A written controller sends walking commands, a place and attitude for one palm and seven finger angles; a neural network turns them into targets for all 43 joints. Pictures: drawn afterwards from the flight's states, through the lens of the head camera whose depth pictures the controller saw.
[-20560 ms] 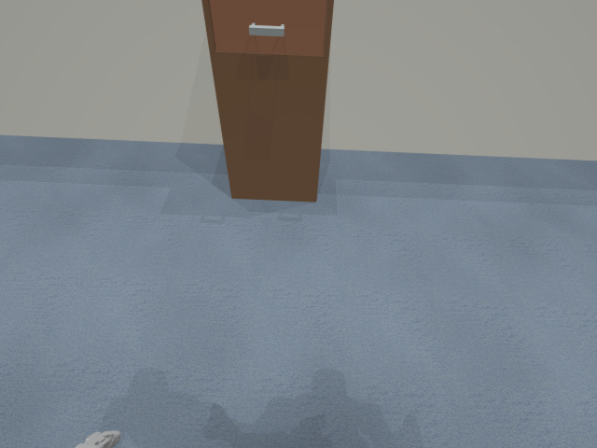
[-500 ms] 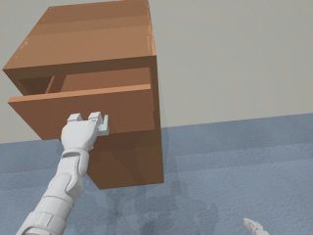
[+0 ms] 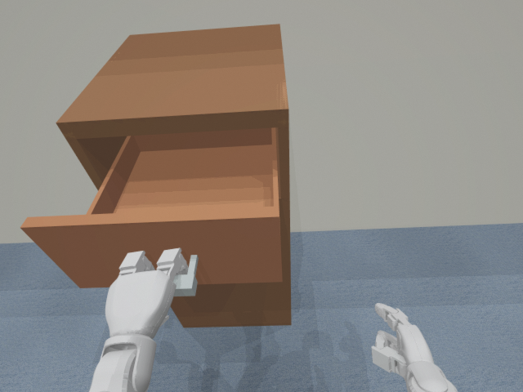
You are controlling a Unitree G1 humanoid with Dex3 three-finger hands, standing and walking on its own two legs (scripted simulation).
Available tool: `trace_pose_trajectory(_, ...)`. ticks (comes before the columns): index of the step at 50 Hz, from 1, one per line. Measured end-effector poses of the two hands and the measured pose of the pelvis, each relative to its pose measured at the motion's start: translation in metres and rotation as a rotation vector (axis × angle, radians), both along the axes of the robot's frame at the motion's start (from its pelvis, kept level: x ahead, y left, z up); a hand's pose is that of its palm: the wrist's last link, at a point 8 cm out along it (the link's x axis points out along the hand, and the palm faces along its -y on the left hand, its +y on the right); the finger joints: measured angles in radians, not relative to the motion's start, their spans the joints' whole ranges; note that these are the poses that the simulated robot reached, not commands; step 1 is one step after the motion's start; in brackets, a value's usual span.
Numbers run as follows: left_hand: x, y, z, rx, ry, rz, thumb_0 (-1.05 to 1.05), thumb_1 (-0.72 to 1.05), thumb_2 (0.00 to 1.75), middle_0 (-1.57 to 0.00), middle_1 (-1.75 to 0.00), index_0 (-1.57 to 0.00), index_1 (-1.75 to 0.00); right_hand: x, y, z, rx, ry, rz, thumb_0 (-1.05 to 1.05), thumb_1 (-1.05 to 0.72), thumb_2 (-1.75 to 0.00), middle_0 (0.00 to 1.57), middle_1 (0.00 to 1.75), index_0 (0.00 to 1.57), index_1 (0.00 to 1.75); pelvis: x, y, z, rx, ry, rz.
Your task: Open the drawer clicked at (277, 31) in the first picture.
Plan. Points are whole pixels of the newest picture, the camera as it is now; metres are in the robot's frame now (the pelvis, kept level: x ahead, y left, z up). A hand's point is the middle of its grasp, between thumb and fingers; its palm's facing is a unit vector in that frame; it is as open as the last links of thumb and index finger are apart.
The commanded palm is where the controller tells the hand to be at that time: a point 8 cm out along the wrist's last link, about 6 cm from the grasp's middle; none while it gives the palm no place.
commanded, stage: pull the drawer open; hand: left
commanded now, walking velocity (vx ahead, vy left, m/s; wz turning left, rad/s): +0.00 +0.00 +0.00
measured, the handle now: (160, 274) +0.27 +0.20 +0.05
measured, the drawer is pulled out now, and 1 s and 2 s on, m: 0.21 0.30 0.29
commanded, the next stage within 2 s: open the thumb to release the handle in 0.78 s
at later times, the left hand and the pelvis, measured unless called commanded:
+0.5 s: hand (144, 372) +0.14 +0.18 +0.03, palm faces +0.04 -0.16 -0.99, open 5.8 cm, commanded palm +0.07 +0.19 +0.08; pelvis -0.01 -0.01 -0.01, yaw -2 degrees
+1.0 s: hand (141, 372) +0.14 +0.19 +0.03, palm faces +0.10 -0.10 -0.99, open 5.7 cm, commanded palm +0.10 +0.20 +0.08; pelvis -0.02 -0.01 -0.02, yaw -1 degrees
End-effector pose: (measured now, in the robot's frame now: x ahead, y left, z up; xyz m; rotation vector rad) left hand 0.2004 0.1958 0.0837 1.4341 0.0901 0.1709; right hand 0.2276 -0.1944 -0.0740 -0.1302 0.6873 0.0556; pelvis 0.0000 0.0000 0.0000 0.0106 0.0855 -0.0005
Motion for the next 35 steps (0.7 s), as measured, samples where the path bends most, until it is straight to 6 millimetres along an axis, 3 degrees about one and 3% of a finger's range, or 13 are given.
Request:
trace_pose_trajectory(8, -0.025, -0.003, 0.001, -0.023, 0.009, 0.000, 0.07, 0.71, 0.78, -0.30, -1.35, -0.42, -1.35, 0.004, 0.013, 0.007, 0.029, -0.029, 0.065, 0.01, -0.90, -0.90, 0.20, 0.30, 0.20, 0.30, -0.001, -0.007, -0.001, 0.002, -0.016, -0.008)
trace_pose_trajectory(27, -0.090, -0.010, 0.002, -0.032, 0.022, -0.027, 0.06, 0.70, 0.76, -0.30, -1.35, -0.42, -1.35, -0.045, -0.037, -0.016, -0.034, 0.058, -0.013, 0.02, -0.90, -0.90, 0.19, 0.30, 0.20, 0.30, -0.013, -0.012, -0.010, 0.005, 0.010, -0.038)
trace_pose_trajectory(35, -0.093, -0.009, 0.002, -0.023, 0.011, -0.035, 0.05, 0.71, 0.76, -0.29, -1.35, -0.42, -1.35, -0.049, -0.038, -0.016, -0.020, 0.028, -0.023, 0.02, -0.90, -0.90, 0.19, 0.30, 0.20, 0.30, -0.018, -0.011, -0.014, 0.005, 0.016, -0.046)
